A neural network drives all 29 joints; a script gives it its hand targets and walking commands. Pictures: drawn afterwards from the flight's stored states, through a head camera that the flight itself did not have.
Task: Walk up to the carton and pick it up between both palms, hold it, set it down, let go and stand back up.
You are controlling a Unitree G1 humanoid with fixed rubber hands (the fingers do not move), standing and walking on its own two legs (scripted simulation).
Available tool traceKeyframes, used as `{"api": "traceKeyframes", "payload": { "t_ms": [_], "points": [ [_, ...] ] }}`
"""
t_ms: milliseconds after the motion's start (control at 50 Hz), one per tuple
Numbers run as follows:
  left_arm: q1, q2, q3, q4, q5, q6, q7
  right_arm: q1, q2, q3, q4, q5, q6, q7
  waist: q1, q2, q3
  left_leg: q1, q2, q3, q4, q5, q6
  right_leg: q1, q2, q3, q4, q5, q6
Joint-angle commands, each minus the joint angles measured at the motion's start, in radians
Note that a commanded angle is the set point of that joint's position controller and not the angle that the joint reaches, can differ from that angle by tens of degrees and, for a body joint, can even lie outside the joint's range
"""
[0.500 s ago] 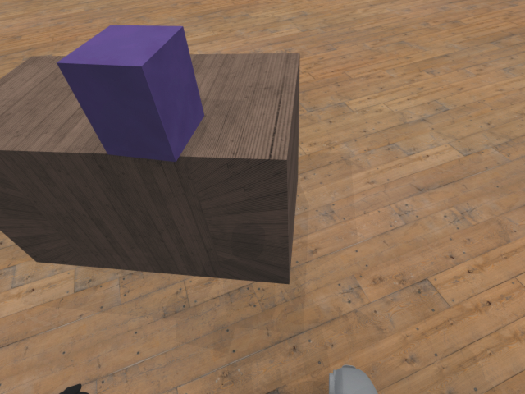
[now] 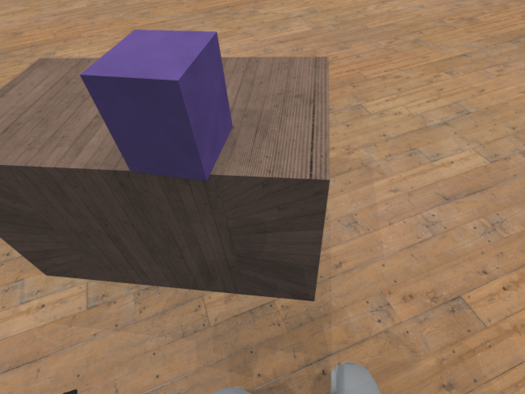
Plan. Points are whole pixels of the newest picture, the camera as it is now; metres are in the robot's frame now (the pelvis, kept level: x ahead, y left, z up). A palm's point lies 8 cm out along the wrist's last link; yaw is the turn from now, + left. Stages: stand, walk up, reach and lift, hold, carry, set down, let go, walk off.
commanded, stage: walk up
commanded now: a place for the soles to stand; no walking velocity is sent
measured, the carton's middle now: (171, 106) +0.71 +0.24 +0.08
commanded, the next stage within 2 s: none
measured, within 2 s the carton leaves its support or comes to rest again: neither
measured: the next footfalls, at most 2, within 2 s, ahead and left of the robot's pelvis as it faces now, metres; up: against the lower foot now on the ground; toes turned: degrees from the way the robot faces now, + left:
right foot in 0.08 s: +0.14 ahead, -0.15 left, +0.00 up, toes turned -8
left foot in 0.34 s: +0.13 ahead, +0.19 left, +0.00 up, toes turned +3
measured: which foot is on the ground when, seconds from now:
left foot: down 0.00-0.10, up 0.12-0.32, down 0.34-0.60, up 0.62-0.78, down 0.80-1.00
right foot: up 0.00-0.06, down 0.08-0.34, up 0.36-0.56, down 0.58-0.80, up 0.82-1.00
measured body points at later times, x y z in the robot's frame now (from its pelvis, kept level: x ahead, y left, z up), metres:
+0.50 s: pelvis +0.06 +0.10 +0.00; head +0.08 +0.07 +0.44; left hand +0.15 +0.44 -0.07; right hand +0.14 -0.22 -0.12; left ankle +0.09 +0.19 -0.67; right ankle +0.11 -0.06 -0.63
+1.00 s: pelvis +0.09 +0.19 +0.00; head +0.13 +0.17 +0.44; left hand +0.20 +0.54 -0.08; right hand +0.19 -0.13 -0.11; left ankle +0.13 +0.28 -0.67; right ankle +0.14 +0.03 -0.64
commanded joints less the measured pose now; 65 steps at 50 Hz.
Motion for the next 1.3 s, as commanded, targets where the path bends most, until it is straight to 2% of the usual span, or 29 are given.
{"api": "traceKeyframes", "payload": {
  "t_ms": [0, 20, 60, 80, 100, 160, 200, 280, 320, 340, 360, 400, 480, 540, 560, 580, 600, 660, 760, 780, 800, 820, 860, 980, 1060, 1140, 1200, 1240, 1280],
  "points": [
    [0.040, 0.241, 0.103, 0.013, -0.023, -0.055, 0.041, 0.019, -0.273, -0.141, -0.076, -0.037, -0.036, -0.022, -0.039, 0.077, -0.005, 0.239, 0.274, -0.480, -0.499, 0.631, 0.164, -0.119, 0.031, -0.062, -0.197, -0.010, -0.052],
    [0.081, 0.233, 0.104, 0.025, -0.025, -0.059, 0.041, -0.011, -0.267, -0.136, -0.087, -0.036, -0.030, -0.020, -0.013, 0.067, -0.025, 0.174, 0.257, -0.416, -0.459, 0.657, 0.155, 0.007, 0.049, -0.087, -0.300, 0.046, -0.063],
    [0.327, 0.278, 0.144, 0.096, -0.010, -0.065, 0.053, -0.121, -0.205, -0.116, -0.145, -0.029, -0.023, -0.011, 0.156, -0.085, -0.115, -0.178, 0.133, -0.180, -0.107, 0.734, 0.063, 0.565, 0.102, -0.032, -0.580, 0.199, -0.094],
    [0.456, 0.429, 0.195, 0.106, 0.005, -0.059, 0.063, -0.124, -0.143, -0.105, -0.185, -0.027, -0.031, -0.006, 0.229, -0.325, -0.197, -0.424, 0.021, -0.064, 0.257, 0.426, -0.042, 0.730, -0.199, 0.479, -0.755, 0.056, -0.217],
    [0.374, 0.466, 0.195, 0.063, -0.012, -0.047, 0.063, -0.155, -0.208, -0.118, -0.176, -0.027, -0.015, -0.016, 0.195, -0.284, -0.236, -0.495, 0.002, -0.160, 0.361, -0.002, -0.049, 0.708, -0.385, 0.852, -0.901, -0.004, -0.343],
    [0.132, 0.409, 0.168, 0.018, 0.008, -0.043, 0.080, -0.160, -0.261, -0.130, -0.114, -0.054, 0.008, -0.004, 0.071, -0.077, -0.025, -0.461, 0.141, -0.205, 0.356, 0.049, -0.059, 0.465, -0.346, 0.618, -0.849, -0.091, -0.318],
    [0.074, 0.400, 0.153, -0.004, 0.017, -0.044, 0.076, -0.070, -0.256, -0.142, -0.075, -0.053, 0.017, 0.007, 0.011, -0.141, 0.000, -0.294, 0.145, -0.175, 0.258, 0.042, -0.060, 0.265, -0.282, 0.461, -0.801, -0.072, -0.265],
    [0.002, 0.466, 0.172, -0.016, 0.030, -0.041, 0.064, -0.027, -0.270, -0.164, -0.050, -0.039, 0.016, 0.030, -0.033, -0.203, -0.025, -0.055, 0.138, -0.137, 0.006, 0.025, -0.049, 0.078, -0.287, 0.409, -0.741, -0.158, -0.252],
    [-0.040, 0.365, 0.129, -0.007, 0.036, -0.020, 0.064, 0.189, -0.288, -0.184, 0.047, -0.051, 0.006, 0.024, -0.149, 0.032, -0.103, 0.355, 0.066, -0.140, -0.231, 0.008, -0.024, -0.190, -0.139, 0.129, -0.346, -0.112, -0.131],
    [-0.073, 0.224, 0.091, -0.030, 0.008, -0.009, 0.072, 0.209, -0.347, -0.178, 0.037, -0.054, 0.001, 0.010, -0.189, 0.451, 0.004, 0.271, 0.196, -0.596, -0.704, -0.367, 0.027, -0.393, 0.104, -0.103, 0.043, -0.194, -0.055],
    [-0.142, 0.258, 0.095, -0.047, 0.004, -0.004, 0.082, 0.091, -0.387, -0.174, -0.010, -0.027, -0.007, -0.001, -0.168, 0.303, 0.117, 0.155, 0.251, -0.800, -0.872, -0.266, 0.038, -0.401, 0.150, 0.023, 0.145, -0.137, -0.053],
    [-0.031, 0.279, 0.099, 0.011, -0.008, -0.010, 0.071, -0.003, -0.364, -0.173, -0.037, -0.020, -0.009, -0.017, -0.083, 0.112, 0.055, 0.221, 0.254, -0.729, -0.780, -0.057, 0.023, -0.332, 0.081, 0.038, 0.117, -0.027, -0.048],
    [0.077, 0.281, 0.110, 0.052, -0.015, -0.032, 0.060, -0.009, -0.276, -0.147, -0.082, -0.045, -0.012, -0.020, -0.033, 0.102, -0.026, 0.255, 0.270, -0.553, -0.551, 0.359, 0.147, -0.132, 0.025, -0.021, -0.125, -0.019, -0.052],
    [0.233, 0.253, 0.117, 0.093, -0.018, -0.050, 0.062, -0.131, -0.258, -0.132, -0.125, -0.041, 0.006, -0.014, 0.072, 0.029, -0.057, -0.048, 0.211, -0.322, -0.379, 0.433, 0.118, 0.320, 0.069, -0.084, -0.466, 0.185, -0.093],
    [0.342, 0.313, 0.149, 0.119, 0.000, -0.055, 0.068, -0.167, -0.220, -0.123, -0.152, -0.042, 0.008, -0.010, 0.154, -0.107, -0.083, -0.274, 0.142, -0.209, -0.140, 0.462, 0.055, 0.587, 0.066, 0.040, -0.573, 0.153, -0.111],
    [0.438, 0.452, 0.194, 0.113, 0.012, -0.048, 0.075, -0.172, -0.165, -0.113, -0.193, -0.047, 0.001, -0.006, 0.212, -0.342, -0.151, -0.477, 0.016, -0.065, 0.230, 0.268, -0.055, 0.686, -0.266, 0.584, -0.805, -0.006, -0.251],
    [0.326, 0.484, 0.196, 0.066, 0.003, -0.039, 0.076, -0.196, -0.228, -0.129, -0.177, -0.054, 0.016, -0.017, 0.165, -0.257, -0.171, -0.510, 0.036, -0.179, 0.319, -0.049, -0.055, 0.617, -0.415, 0.872, -0.916, -0.092, -0.360],
    [0.102, 0.422, 0.168, 0.015, 0.018, -0.047, 0.089, -0.152, -0.272, -0.146, -0.111, -0.064, 0.025, 0.000, 0.043, -0.108, -0.025, -0.398, 0.146, -0.220, 0.335, 0.004, -0.068, 0.386, -0.356, 0.603, -0.814, 0.001, -0.325],
    [-0.046, 0.428, 0.150, -0.015, 0.029, -0.032, 0.059, 0.043, -0.259, -0.170, -0.004, -0.028, 0.009, 0.017, -0.077, -0.188, -0.077, 0.103, 0.096, -0.137, -0.123, 0.083, -0.050, 0.018, -0.226, 0.329, -0.598, -0.002, -0.215],
    [-0.073, 0.343, 0.119, -0.010, 0.030, -0.017, 0.054, 0.170, -0.271, -0.178, 0.062, -0.037, 0.001, 0.007, -0.136, -0.042, -0.108, 0.332, 0.044, -0.149, -0.260, 0.028, -0.039, -0.145, -0.116, 0.142, -0.331, 0.014, -0.129],
    [-0.085, 0.183, 0.077, -0.023, 0.007, -0.003, 0.055, 0.179, -0.330, -0.173, 0.051, -0.045, -0.008, -0.009, -0.161, 0.390, -0.018, 0.252, 0.193, -0.591, -0.643, -0.216, -0.001, -0.349, 0.094, -0.084, 0.055, -0.139, -0.039],
    [-0.145, 0.225, 0.084, -0.040, -0.001, 0.003, 0.069, 0.056, -0.374, -0.166, 0.000, -0.022, -0.016, -0.019, -0.145, 0.272, 0.068, 0.124, 0.250, -0.813, -0.812, -0.114, 0.011, -0.342, 0.146, 0.067, 0.114, -0.111, -0.045],
    [-0.047, 0.256, 0.090, 0.022, -0.012, 0.007, 0.050, -0.060, -0.344, -0.154, -0.014, -0.010, -0.022, -0.040, -0.059, 0.061, 0.032, 0.156, 0.254, -0.795, -0.761, -0.028, -0.005, -0.266, 0.092, 0.102, 0.101, -0.019, -0.039],
    [-0.038, 0.239, 0.094, 0.058, -0.010, -0.003, 0.008, -0.082, -0.260, -0.114, 0.007, -0.018, -0.058, -0.066, -0.015, 0.017, -0.064, 0.224, 0.292, -0.636, -0.544, 0.338, 0.108, -0.070, 0.014, 0.051, -0.164, 0.011, -0.035],
    [0.016, 0.236, 0.095, 0.076, -0.001, -0.018, 0.002, -0.135, -0.245, -0.101, 0.005, -0.007, -0.057, -0.061, 0.047, 0.002, -0.118, 0.058, 0.239, -0.455, -0.440, 0.357, 0.053, 0.253, 0.056, 0.016, -0.434, 0.165, -0.077],
    [0.055, 0.357, 0.144, 0.060, -0.003, -0.019, 0.005, -0.148, -0.183, -0.094, -0.007, -0.003, -0.065, -0.057, 0.083, -0.238, -0.203, -0.135, 0.028, -0.111, -0.032, 0.215, -0.081, 0.438, -0.223, 0.527, -0.674, 0.206, -0.293],
    [-0.059, 0.312, 0.108, 0.026, 0.005, -0.005, 0.006, -0.063, -0.211, -0.109, 0.043, -0.008, -0.073, -0.051, 0.003, -0.163, -0.166, 0.052, 0.058, -0.174, -0.215, 0.203, -0.052, 0.237, -0.163, 0.382, -0.512, 0.315, -0.250],
    [-0.131, 0.200, 0.069, 0.001, -0.007, 0.014, 0.004, -0.032, -0.265, -0.119, 0.049, -0.017, -0.084, -0.054, -0.042, 0.084, -0.119, 0.243, 0.218, -0.550, -0.575, 0.191, 0.017, -0.052, 0.051, 0.018, -0.168, 0.147, -0.061],
    [-0.146, 0.224, 0.072, 0.008, -0.012, 0.017, 0.009, -0.026, -0.304, -0.121, 0.054, -0.018, -0.085, -0.062, -0.052, 0.019, -0.110, 0.358, 0.313, -0.708, -0.579, 0.404, 0.090, -0.147, 0.074, 0.081, -0.178, -0.112, -0.046]
  ]
}}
